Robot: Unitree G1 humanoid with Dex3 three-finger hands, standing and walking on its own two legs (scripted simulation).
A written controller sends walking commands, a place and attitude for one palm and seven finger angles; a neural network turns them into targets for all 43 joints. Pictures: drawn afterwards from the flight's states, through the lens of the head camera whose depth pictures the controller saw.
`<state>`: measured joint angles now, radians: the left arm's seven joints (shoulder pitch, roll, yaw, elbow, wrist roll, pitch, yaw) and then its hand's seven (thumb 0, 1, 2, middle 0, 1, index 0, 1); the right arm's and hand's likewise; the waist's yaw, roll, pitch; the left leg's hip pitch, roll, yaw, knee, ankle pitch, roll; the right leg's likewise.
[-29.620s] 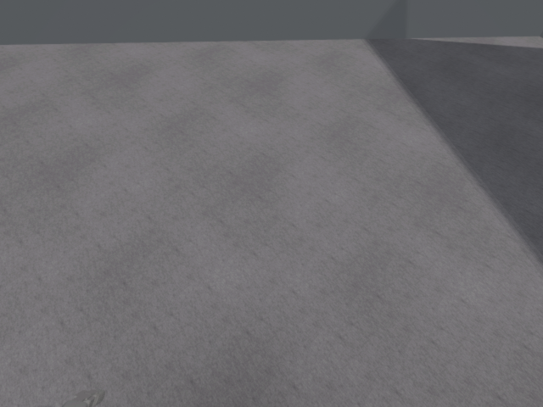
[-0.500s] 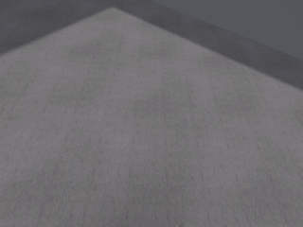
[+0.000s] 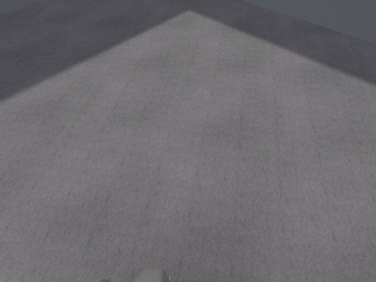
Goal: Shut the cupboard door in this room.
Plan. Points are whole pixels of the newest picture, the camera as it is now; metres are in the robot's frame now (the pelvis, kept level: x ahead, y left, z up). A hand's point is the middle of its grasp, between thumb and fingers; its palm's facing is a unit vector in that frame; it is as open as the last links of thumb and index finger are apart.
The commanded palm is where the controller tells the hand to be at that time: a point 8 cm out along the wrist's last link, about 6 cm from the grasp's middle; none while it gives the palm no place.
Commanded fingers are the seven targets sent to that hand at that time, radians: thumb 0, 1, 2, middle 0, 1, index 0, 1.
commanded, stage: turn or walk to find it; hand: left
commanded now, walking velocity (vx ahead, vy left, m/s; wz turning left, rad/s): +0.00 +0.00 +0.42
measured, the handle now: out of the picture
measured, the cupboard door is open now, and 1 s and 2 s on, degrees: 83 83 83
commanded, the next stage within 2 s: none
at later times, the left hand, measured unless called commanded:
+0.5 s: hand out of the picture +0.02 +0.26 -0.17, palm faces +0.25 -0.93 -0.26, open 7.4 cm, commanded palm none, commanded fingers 0.00 0.90 0.90 -0.20 -0.30 -0.20 -0.30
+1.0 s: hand out of the picture -0.05 +0.20 -0.16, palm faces +0.47 -0.85 -0.25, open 7.4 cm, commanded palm none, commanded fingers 0.00 0.90 0.90 -0.20 -0.30 -0.20 -0.30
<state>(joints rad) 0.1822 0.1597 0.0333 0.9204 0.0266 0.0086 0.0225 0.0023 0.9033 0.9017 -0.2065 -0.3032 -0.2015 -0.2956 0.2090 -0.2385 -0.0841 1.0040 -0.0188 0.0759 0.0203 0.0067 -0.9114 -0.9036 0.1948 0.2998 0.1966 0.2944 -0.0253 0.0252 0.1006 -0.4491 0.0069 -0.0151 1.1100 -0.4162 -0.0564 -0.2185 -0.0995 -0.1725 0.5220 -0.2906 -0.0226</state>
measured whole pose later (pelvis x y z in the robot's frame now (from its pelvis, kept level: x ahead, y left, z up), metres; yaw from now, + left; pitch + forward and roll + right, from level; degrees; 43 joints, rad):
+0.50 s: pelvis +0.00 +0.04 +0.00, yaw +12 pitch +0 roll +0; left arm 0.17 0.25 0.06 0.96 0.01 0.06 0.01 0.01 0.91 0.90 -0.20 -0.30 -0.20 -0.29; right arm 0.16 -0.18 -0.04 0.96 -0.02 0.02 0.00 0.00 -0.91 -0.90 0.20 0.30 0.20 0.30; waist 0.01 -0.02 0.09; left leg -0.21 -0.02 -0.02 0.47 -0.27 0.02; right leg -0.43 -0.09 -0.04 0.95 -0.45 0.09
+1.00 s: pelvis +0.00 +0.00 +0.00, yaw +27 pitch -1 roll +2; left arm 0.24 0.19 0.04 0.95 0.03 0.01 0.02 0.00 0.91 0.90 -0.21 -0.30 -0.20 -0.30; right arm 0.16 -0.23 -0.06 1.01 -0.01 0.07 0.02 0.01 -0.91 -0.90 0.19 0.30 0.19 0.29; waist 0.01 -0.01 0.11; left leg -0.35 0.03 0.03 0.85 -0.46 -0.06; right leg -0.21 -0.13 -0.25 0.54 -0.30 -0.02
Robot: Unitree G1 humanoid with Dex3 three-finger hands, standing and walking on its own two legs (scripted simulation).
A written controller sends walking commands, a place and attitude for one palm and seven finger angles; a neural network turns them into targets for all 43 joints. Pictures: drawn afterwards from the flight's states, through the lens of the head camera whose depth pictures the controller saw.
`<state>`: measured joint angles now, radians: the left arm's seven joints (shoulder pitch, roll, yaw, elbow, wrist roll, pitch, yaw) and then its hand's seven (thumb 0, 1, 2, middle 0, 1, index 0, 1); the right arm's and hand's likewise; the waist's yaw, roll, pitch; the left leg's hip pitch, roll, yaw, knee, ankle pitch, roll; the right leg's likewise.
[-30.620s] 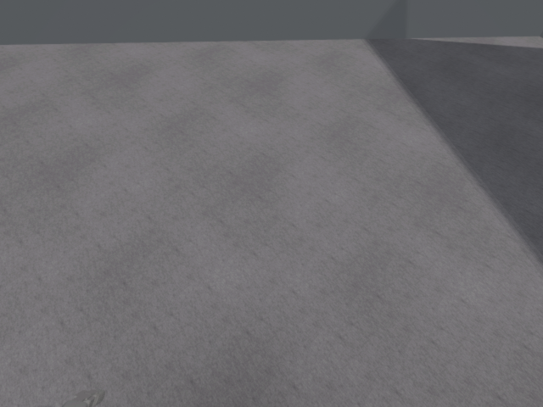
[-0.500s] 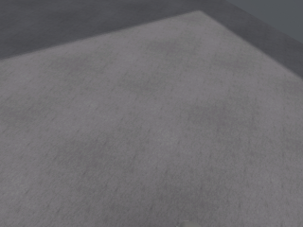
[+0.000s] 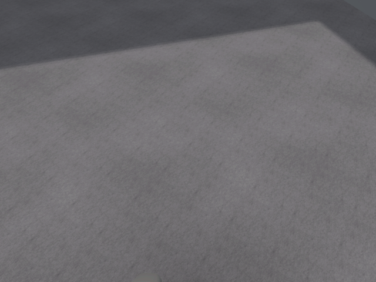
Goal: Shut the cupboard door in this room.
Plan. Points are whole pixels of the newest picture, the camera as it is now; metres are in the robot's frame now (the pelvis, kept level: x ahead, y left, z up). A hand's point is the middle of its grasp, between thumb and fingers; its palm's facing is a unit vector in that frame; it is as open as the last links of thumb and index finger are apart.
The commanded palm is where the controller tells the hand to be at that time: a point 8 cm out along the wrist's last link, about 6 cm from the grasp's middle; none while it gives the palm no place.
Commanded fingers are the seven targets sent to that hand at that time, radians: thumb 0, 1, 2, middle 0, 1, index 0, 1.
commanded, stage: turn or walk to find it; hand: left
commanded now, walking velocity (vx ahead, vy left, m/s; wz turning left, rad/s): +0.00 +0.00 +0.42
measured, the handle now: out of the picture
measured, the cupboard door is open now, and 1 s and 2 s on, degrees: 83 83 83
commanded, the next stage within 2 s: none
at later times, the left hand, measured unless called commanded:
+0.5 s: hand out of the picture +0.04 +0.23 -0.16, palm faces +0.20 -0.95 -0.25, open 7.4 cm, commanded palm none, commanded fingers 0.00 0.90 0.90 -0.20 -0.30 -0.20 -0.30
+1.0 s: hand out of the picture -0.09 +0.23 -0.19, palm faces +0.45 -0.86 -0.24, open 7.4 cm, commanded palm none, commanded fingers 0.00 0.90 0.90 -0.20 -0.30 -0.20 -0.30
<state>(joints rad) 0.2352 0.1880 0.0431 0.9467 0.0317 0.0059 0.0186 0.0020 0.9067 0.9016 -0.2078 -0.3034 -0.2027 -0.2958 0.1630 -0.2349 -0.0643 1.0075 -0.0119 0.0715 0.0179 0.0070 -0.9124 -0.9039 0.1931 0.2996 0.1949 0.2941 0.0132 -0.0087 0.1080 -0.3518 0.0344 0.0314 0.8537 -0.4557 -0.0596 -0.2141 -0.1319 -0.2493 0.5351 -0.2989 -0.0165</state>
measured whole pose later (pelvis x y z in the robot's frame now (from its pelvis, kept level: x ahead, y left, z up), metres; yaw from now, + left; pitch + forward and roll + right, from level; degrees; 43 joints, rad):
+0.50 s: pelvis -0.01 +0.02 +0.00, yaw +11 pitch +1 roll +0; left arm 0.15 0.22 0.05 0.94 0.01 0.04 0.01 0.00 0.91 0.90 -0.20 -0.30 -0.20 -0.29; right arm 0.18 -0.19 -0.05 0.97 -0.02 0.03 0.01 0.00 -0.91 -0.90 0.20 0.30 0.20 0.30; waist -0.02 0.00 0.08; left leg -0.27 -0.04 -0.04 0.50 -0.23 0.02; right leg -0.33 -0.06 -0.04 0.73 -0.42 0.08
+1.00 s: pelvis -0.02 +0.03 -0.01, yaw +25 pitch +0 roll +1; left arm 0.25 0.24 0.07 0.97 0.02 0.03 0.02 0.00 0.91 0.90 -0.21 -0.30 -0.20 -0.30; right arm 0.12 -0.22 -0.06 0.97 -0.01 0.04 0.02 0.01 -0.91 -0.90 0.19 0.30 0.20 0.29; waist 0.02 -0.06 0.11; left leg -0.26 0.01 0.08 0.60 -0.32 0.01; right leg -0.27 -0.17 -0.22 0.70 -0.43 0.05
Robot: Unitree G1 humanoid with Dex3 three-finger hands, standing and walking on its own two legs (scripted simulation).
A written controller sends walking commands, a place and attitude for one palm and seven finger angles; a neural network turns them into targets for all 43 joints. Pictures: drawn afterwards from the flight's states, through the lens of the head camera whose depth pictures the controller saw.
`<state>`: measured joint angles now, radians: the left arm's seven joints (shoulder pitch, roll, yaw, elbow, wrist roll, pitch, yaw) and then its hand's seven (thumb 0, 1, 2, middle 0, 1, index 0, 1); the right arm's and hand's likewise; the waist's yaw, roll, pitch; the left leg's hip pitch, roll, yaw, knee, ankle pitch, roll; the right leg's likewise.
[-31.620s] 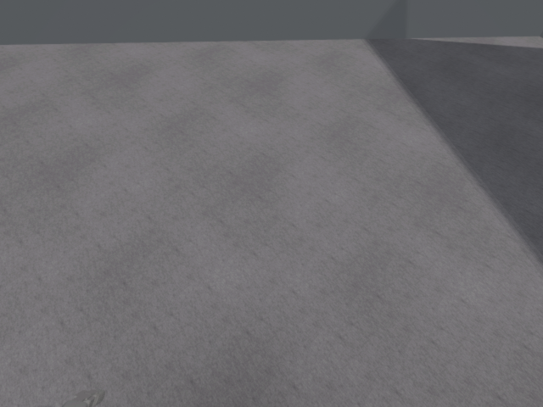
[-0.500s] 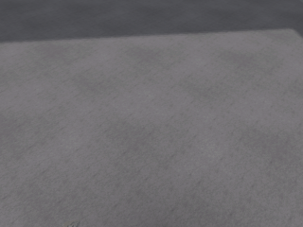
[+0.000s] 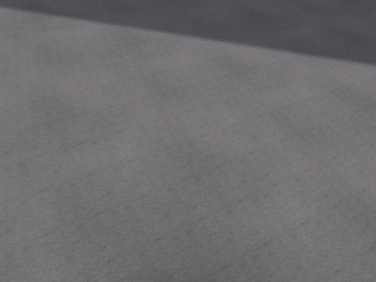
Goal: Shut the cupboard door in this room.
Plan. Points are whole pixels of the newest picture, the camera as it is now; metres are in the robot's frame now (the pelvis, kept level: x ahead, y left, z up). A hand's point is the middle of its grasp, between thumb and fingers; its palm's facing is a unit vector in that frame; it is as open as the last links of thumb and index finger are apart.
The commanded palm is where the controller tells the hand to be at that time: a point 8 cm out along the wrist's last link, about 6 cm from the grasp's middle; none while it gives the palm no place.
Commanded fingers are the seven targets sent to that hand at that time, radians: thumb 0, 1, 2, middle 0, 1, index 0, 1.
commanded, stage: turn or walk to find it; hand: left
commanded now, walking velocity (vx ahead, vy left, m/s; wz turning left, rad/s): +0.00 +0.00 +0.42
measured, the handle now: out of the picture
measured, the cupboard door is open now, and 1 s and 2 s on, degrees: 83 83 83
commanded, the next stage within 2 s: none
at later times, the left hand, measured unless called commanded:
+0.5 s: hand out of the picture +0.08 +0.18 -0.14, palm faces +0.18 -0.95 -0.27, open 7.4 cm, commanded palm none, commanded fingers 0.00 0.90 0.90 -0.20 -0.30 -0.20 -0.30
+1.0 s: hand out of the picture -0.10 +0.21 -0.17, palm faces +0.46 -0.85 -0.25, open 7.4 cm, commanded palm none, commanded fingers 0.00 0.90 0.90 -0.20 -0.30 -0.20 -0.30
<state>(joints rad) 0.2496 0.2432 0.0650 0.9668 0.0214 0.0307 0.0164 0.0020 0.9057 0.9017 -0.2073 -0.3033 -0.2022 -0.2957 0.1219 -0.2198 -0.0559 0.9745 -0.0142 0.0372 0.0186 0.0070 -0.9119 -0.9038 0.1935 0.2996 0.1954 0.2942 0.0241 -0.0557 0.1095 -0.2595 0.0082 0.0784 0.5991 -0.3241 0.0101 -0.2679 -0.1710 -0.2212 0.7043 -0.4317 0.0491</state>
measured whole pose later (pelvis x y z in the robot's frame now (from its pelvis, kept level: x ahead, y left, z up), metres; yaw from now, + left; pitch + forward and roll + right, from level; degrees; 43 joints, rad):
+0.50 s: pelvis +0.00 -0.03 +0.01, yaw +11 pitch -1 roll +1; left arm 0.13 0.18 0.03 0.91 0.02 0.01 0.02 0.00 0.91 0.90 -0.20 -0.30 -0.20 -0.30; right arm 0.22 -0.21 -0.07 0.99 -0.01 0.05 0.01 0.01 -0.91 -0.90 0.20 0.30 0.20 0.29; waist -0.03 0.05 0.09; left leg -0.34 -0.05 -0.07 0.76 -0.43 -0.01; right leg -0.27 -0.05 -0.10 0.59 -0.30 -0.01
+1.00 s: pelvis -0.02 +0.00 +0.01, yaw +25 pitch +0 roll +0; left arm 0.24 0.27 0.07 1.00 0.02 0.07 0.02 0.01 0.91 0.90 -0.20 -0.30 -0.20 -0.30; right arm 0.13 -0.20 -0.05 0.96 -0.02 0.02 0.00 0.00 -0.91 -0.90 0.19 0.30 0.20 0.29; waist 0.03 -0.05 0.10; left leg -0.24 0.00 0.05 0.57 -0.33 0.03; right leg -0.40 -0.12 -0.12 0.97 -0.52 0.07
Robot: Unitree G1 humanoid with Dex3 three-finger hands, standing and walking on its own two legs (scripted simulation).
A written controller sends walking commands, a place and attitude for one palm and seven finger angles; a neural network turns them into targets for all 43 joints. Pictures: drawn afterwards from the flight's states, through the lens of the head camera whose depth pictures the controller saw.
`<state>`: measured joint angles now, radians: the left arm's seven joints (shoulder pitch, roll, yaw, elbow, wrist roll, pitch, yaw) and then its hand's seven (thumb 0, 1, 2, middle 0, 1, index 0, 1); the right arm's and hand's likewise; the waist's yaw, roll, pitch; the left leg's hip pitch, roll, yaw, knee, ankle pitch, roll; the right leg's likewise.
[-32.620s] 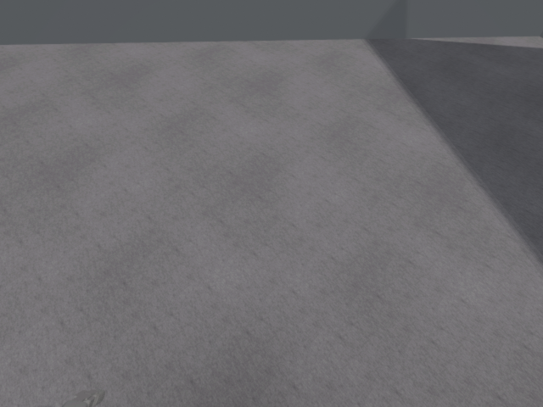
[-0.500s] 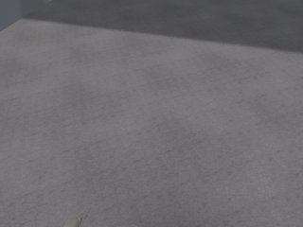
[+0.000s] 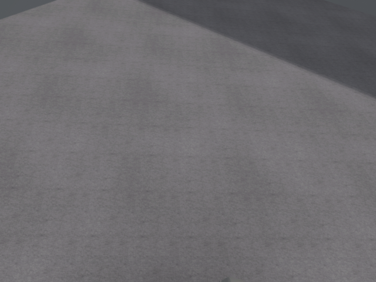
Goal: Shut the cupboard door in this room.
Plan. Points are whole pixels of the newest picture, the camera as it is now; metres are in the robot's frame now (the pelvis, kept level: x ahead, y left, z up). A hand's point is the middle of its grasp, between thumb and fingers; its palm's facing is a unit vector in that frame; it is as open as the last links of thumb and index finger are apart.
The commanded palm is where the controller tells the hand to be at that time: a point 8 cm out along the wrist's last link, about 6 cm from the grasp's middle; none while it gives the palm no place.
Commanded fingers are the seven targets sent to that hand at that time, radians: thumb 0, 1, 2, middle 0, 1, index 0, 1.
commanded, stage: turn or walk to find it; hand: left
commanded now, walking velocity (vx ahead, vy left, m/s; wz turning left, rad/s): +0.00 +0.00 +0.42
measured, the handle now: out of the picture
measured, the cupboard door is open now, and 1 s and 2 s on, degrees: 83 83 83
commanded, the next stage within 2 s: none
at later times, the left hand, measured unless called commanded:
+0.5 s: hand out of the picture +0.04 +0.17 -0.14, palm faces +0.22 -0.94 -0.27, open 7.4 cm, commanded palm none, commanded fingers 0.00 0.90 0.90 -0.20 -0.30 -0.20 -0.30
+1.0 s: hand out of the picture -0.06 +0.23 -0.16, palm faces +0.45 -0.86 -0.25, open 7.4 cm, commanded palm none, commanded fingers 0.00 0.90 0.90 -0.20 -0.30 -0.20 -0.30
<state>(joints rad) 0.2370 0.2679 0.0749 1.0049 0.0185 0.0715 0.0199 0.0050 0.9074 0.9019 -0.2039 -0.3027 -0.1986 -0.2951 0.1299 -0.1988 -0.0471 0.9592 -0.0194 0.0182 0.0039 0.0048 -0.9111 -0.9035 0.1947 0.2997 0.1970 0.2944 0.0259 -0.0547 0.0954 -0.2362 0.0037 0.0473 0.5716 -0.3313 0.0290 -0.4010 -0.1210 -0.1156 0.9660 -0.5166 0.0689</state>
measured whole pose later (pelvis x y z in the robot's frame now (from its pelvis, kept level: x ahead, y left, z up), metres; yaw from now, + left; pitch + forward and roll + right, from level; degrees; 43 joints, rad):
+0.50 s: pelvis +0.00 -0.04 +0.01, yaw +13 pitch -1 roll +2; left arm 0.19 0.16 0.03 0.92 0.02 0.01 0.02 0.00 0.90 0.90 -0.21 -0.30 -0.20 -0.30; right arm 0.20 -0.24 -0.09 0.99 -0.02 0.07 0.02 0.01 -0.91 -0.90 0.20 0.30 0.20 0.29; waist -0.02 0.04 0.09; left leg -0.46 -0.02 -0.03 1.14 -0.43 -0.04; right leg -0.23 -0.08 -0.15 0.54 -0.29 -0.02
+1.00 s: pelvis -0.03 +0.00 +0.01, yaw +24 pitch +0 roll -1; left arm 0.19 0.26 0.07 0.97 0.02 0.06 0.01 0.01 0.91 0.90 -0.20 -0.30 -0.20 -0.29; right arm 0.15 -0.18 -0.04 0.96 -0.02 0.02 0.00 0.00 -0.91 -0.90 0.20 0.30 0.20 0.29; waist 0.02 -0.03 0.08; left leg -0.21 -0.01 0.01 0.46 -0.24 0.04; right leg -0.45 -0.10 -0.04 1.03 -0.42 0.09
